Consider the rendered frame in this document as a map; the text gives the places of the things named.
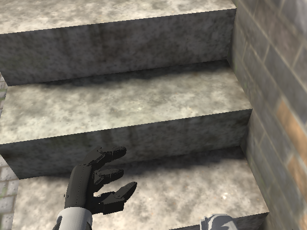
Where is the right robot thigh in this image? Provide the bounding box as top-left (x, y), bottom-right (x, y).
top-left (200, 214), bottom-right (240, 230)

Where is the left robot hand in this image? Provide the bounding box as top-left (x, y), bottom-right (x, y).
top-left (63, 146), bottom-right (137, 215)

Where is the left robot forearm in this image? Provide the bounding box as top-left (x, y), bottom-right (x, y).
top-left (53, 207), bottom-right (93, 230)

